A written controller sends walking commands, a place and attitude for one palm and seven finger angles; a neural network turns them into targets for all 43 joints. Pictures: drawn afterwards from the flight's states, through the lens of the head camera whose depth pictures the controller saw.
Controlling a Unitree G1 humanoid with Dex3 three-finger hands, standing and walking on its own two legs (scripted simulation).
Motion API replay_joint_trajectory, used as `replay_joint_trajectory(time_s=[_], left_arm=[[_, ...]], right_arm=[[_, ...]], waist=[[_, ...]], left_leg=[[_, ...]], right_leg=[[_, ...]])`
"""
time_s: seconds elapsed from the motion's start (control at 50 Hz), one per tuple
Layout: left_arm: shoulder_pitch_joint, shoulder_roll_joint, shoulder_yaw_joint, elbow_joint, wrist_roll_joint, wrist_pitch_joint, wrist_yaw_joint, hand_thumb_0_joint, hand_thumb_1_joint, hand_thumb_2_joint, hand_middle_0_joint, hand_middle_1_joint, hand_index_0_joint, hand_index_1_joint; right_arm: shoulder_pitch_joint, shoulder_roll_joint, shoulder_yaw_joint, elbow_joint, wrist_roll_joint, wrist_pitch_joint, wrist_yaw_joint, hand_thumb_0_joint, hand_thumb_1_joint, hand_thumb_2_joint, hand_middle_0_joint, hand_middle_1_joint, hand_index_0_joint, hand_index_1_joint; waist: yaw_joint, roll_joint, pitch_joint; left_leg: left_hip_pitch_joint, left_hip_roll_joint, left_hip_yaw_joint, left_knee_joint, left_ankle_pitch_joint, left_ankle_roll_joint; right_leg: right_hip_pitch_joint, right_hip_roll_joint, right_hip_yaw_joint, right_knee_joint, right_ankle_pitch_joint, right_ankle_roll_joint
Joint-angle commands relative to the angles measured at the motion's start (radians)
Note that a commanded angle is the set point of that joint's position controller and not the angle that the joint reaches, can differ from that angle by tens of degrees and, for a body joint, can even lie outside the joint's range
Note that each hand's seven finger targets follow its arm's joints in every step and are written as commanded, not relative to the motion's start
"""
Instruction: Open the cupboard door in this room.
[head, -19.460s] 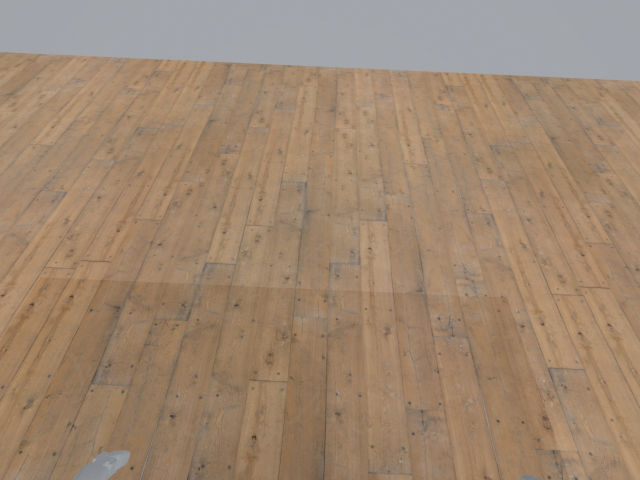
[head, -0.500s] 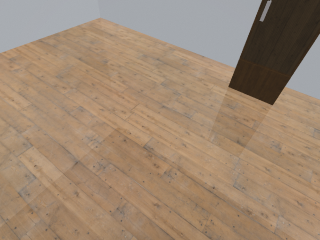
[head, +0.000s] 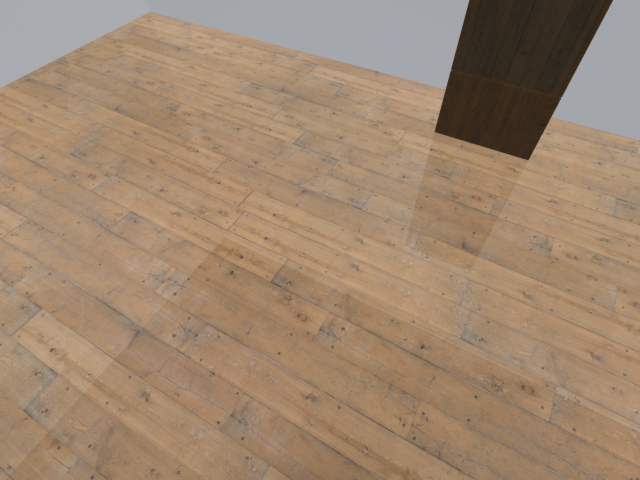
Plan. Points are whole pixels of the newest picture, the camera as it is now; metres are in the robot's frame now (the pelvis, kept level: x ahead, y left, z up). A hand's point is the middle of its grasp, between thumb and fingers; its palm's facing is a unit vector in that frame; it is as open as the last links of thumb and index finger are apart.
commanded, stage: stand and wait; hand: left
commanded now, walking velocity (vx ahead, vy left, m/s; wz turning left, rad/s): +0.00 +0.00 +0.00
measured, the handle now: out of the picture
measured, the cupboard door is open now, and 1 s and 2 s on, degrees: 0 0 0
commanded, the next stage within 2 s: turn or walk to find it in 0.06 s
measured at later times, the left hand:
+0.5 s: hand out of the picture +0.01 +0.23 -0.18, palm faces +0.11 -0.96 -0.26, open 7.3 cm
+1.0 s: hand out of the picture -0.06 +0.16 -0.15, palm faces +0.33 -0.89 -0.30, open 7.4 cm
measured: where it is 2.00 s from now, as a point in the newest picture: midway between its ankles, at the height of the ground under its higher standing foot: outside the picture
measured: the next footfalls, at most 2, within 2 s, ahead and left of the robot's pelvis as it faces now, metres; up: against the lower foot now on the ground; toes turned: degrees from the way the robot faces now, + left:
right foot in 0.84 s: +0.00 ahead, -0.12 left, +0.00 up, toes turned +13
left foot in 1.32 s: -0.14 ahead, +0.08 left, +0.00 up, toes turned +34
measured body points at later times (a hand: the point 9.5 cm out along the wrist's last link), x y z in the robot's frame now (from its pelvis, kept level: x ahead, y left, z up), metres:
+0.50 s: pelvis -0.03 +0.01 +0.00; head -0.01 +0.02 +0.44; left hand +0.01 +0.28 -0.16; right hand +0.05 -0.25 -0.15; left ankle -0.07 +0.13 -0.74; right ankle +0.00 -0.10 -0.74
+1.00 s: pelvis -0.06 -0.05 +0.00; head -0.02 -0.08 +0.45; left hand -0.07 +0.21 -0.13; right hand +0.07 -0.30 -0.16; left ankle -0.13 +0.09 -0.65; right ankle -0.04 -0.13 -0.74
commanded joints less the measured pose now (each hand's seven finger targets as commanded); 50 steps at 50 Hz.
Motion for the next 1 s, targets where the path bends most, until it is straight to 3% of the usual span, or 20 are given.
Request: replay_joint_trajectory(time_s=[0.0,0.1,0.16,0.26,0.4,0.44,0.48,0.5,0.52,0.58,0.64,0.72,0.76,0.78,0.8,0.82,0.84,0.88,0.92,0.98], left_arm=[[-0.009,0.273,0.059,-0.044,0.000,-0.025,0.021,0.000,0.900,0.900,-0.200,-0.300,-0.200,-0.300],[-0.027,0.279,0.060,-0.050,-0.002,-0.024,0.022,0.000,0.900,0.900,-0.200,-0.300,-0.200,-0.300],[-0.011,0.241,0.052,-0.046,-0.003,-0.008,0.025,0.000,0.900,0.900,-0.200,-0.300,-0.200,-0.300],[0.002,0.212,0.047,-0.056,-0.001,0.020,0.028,0.000,0.900,0.900,-0.200,-0.300,-0.200,-0.300],[-0.024,0.227,0.062,-0.101,0.007,0.036,0.024,0.000,0.900,0.900,-0.200,-0.300,-0.200,-0.300],[-0.039,0.208,0.062,-0.121,0.007,0.042,0.022,0.000,0.900,0.900,-0.200,-0.300,-0.200,-0.300],[-0.060,0.154,0.056,-0.144,0.004,0.049,0.019,0.000,0.900,0.900,-0.200,-0.300,-0.200,-0.300],[-0.060,0.140,0.054,-0.155,0.007,0.051,0.019,0.000,0.900,0.900,-0.200,-0.300,-0.200,-0.300],[-0.056,0.146,0.056,-0.156,0.009,0.052,0.020,0.000,0.900,0.900,-0.200,-0.300,-0.200,-0.300],[-0.018,0.127,0.062,-0.156,0.006,0.048,0.020,0.000,0.900,0.900,-0.200,-0.300,-0.200,-0.300],[-0.017,0.096,0.057,-0.165,-0.001,0.039,0.020,0.000,0.900,0.900,-0.200,-0.300,-0.200,-0.300],[0.012,0.083,0.055,-0.165,-0.008,0.035,0.024,0.000,0.900,0.900,-0.200,-0.300,-0.200,-0.300],[0.083,0.088,0.061,-0.145,-0.009,0.029,0.025,0.000,0.900,0.900,-0.200,-0.300,-0.200,-0.300],[0.124,0.103,0.066,-0.132,-0.006,0.024,0.028,0.000,0.900,0.900,-0.200,-0.300,-0.200,-0.300],[0.146,0.157,0.076,-0.125,0.004,0.016,0.033,0.000,0.900,0.900,-0.200,-0.300,-0.200,-0.300],[0.158,0.245,0.096,-0.130,0.017,0.011,0.040,0.000,0.900,0.900,-0.200,-0.300,-0.200,-0.300],[0.158,0.253,0.094,-0.146,0.013,0.018,0.036,0.000,0.900,0.900,-0.200,-0.300,-0.200,-0.300],[0.067,0.187,0.093,-0.167,0.012,0.018,0.037,0.000,0.900,0.900,-0.200,-0.300,-0.200,-0.300],[0.011,0.144,0.075,-0.186,0.011,0.019,0.033,0.000,0.900,0.900,-0.200,-0.300,-0.200,-0.300],[0.058,0.139,0.070,-0.190,0.013,0.010,0.032,0.000,0.900,0.900,-0.200,-0.300,-0.200,-0.300]], right_arm=[[-0.010,-0.223,-0.048,-0.040,-0.004,-0.042,-0.017,0.000,-0.900,-0.900,0.200,0.300,0.200,0.300],[-0.024,-0.225,-0.041,-0.038,-0.007,-0.037,-0.013,0.000,-0.900,-0.900,0.200,0.300,0.200,0.300],[-0.012,-0.177,-0.027,-0.041,-0.009,-0.020,-0.008,0.000,-0.900,-0.900,0.200,0.300,0.200,0.300],[0.012,-0.134,-0.016,-0.061,-0.012,0.009,0.000,0.000,-0.900,-0.900,0.200,0.300,0.200,0.300],[0.057,-0.132,-0.034,-0.099,-0.011,0.025,0.008,0.000,-0.900,-0.900,0.200,0.300,0.200,0.300],[0.065,-0.140,-0.039,-0.111,-0.013,0.023,0.013,0.000,-0.900,-0.900,0.200,0.300,0.200,0.300],[0.057,-0.191,-0.048,-0.133,-0.020,0.013,0.011,0.000,-0.900,-0.900,0.200,0.300,0.200,0.300],[0.050,-0.207,-0.057,-0.141,-0.018,0.008,0.004,0.000,-0.900,-0.900,0.200,0.300,0.200,0.300],[0.060,-0.205,-0.061,-0.142,-0.016,0.004,-0.002,0.000,-0.900,-0.900,0.200,0.300,0.200,0.300],[0.082,-0.187,-0.071,-0.141,-0.015,-0.002,-0.016,0.000,-0.900,-0.900,0.200,0.300,0.200,0.300],[0.109,-0.181,-0.082,-0.142,-0.016,0.001,-0.019,0.000,-0.900,-0.900,0.200,0.300,0.200,0.300],[0.101,-0.175,-0.090,-0.151,-0.019,0.013,-0.013,0.000,-0.900,-0.900,0.200,0.300,0.200,0.300],[0.067,-0.171,-0.096,-0.163,-0.015,0.018,-0.009,0.000,-0.900,-0.900,0.200,0.300,0.200,0.300],[0.057,-0.156,-0.096,-0.171,-0.009,0.018,-0.007,0.000,-0.900,-0.900,0.200,0.300,0.200,0.300],[0.065,-0.113,-0.091,-0.179,-0.001,0.017,-0.001,0.000,-0.900,-0.900,0.200,0.300,0.200,0.300],[0.063,-0.057,-0.080,-0.201,-0.002,0.017,0.004,0.000,-0.900,-0.900,0.200,0.300,0.200,0.300],[0.015,-0.087,-0.091,-0.215,-0.011,0.024,0.002,0.000,-0.900,-0.900,0.200,0.300,0.200,0.300],[0.025,-0.096,-0.098,-0.178,-0.019,0.046,0.009,0.000,-0.900,-0.900,0.200,0.300,0.200,0.300],[0.073,-0.078,-0.095,-0.147,-0.018,0.053,0.022,0.000,-0.900,-0.900,0.200,0.300,0.200,0.300],[0.063,-0.074,-0.087,-0.147,-0.017,0.058,0.028,0.000,-0.900,-0.900,0.200,0.300,0.200,0.300]], waist=[[0.015,-0.066,-0.161],[0.019,-0.014,-0.162],[0.022,-0.009,-0.150],[0.025,-0.039,-0.089],[0.006,-0.118,-0.059],[-0.005,-0.037,-0.051],[-0.013,0.156,-0.022],[-0.012,0.215,-0.015],[-0.015,0.208,-0.025],[-0.003,0.134,-0.113],[-0.016,0.096,-0.158],[-0.014,0.134,-0.158],[0.018,0.132,-0.169],[0.038,0.096,-0.183],[0.041,-0.033,-0.184],[0.053,-0.292,-0.170],[0.069,-0.278,-0.118],[0.023,-0.228,-0.019],[-0.022,-0.159,0.006],[-0.005,-0.176,0.005]], left_leg=[[-0.017,0.101,-0.073,-0.070,0.340,0.028],[-0.027,0.104,-0.081,-0.081,0.378,0.025],[-0.065,0.096,-0.081,-0.061,0.351,0.012],[-0.144,0.072,-0.079,-0.004,0.261,-0.002],[-0.176,0.043,-0.080,0.129,0.096,0.010],[-0.170,0.078,-0.154,0.052,0.148,0.031],[-0.234,0.191,-0.408,-0.147,0.174,0.104],[-0.201,0.240,-0.494,-0.189,0.286,0.162],[-0.163,0.257,-0.505,-0.184,0.373,0.204],[0.008,0.218,-0.436,-0.068,0.640,0.225],[0.074,0.186,-0.407,-0.022,0.737,0.213],[-0.012,0.155,-0.427,-0.006,0.690,0.190],[-0.100,0.112,-0.413,0.029,0.582,0.149],[-0.176,0.079,-0.399,0.063,0.465,0.112],[-0.340,0.018,-0.332,0.136,0.249,0.057],[-0.498,-0.103,-0.160,0.335,-0.105,-0.007],[-0.486,-0.088,-0.152,0.522,-0.273,-0.007],[-0.472,-0.041,-0.179,0.728,-0.178,-0.004],[-0.457,-0.027,-0.143,0.792,-0.078,-0.014],[-0.464,-0.023,-0.115,0.808,-0.006,-0.036]], right_leg=[[0.172,-0.158,0.136,-0.084,0.538,-0.033],[0.209,-0.166,0.109,-0.105,0.523,-0.024],[0.213,-0.181,0.095,-0.102,0.483,-0.009],[0.161,-0.218,0.091,-0.120,0.347,-0.002],[0.032,-0.275,0.095,-0.152,0.131,-0.046],[-0.037,-0.228,0.032,-0.082,0.034,-0.011],[-0.070,-0.073,-0.062,0.133,-0.058,0.062],[-0.131,-0.041,-0.038,0.268,-0.161,0.067],[-0.184,-0.049,0.009,0.379,-0.248,0.063],[-0.286,-0.044,0.057,0.476,-0.247,0.071],[-0.284,-0.028,0.053,0.408,-0.241,0.087],[-0.149,-0.009,0.043,0.217,-0.206,0.086],[-0.011,-0.001,0.020,0.037,-0.061,0.088],[0.103,-0.019,0.022,-0.096,0.054,0.088],[0.252,-0.140,0.116,-0.150,0.089,0.064],[0.304,-0.383,0.363,-0.187,0.173,-0.029],[0.148,-0.475,0.397,-0.197,0.237,-0.116],[-0.026,-0.395,0.316,-0.233,0.076,-0.122],[-0.051,-0.316,0.176,-0.206,0.106,-0.080],[-0.026,-0.288,0.109,-0.207,0.140,-0.067]])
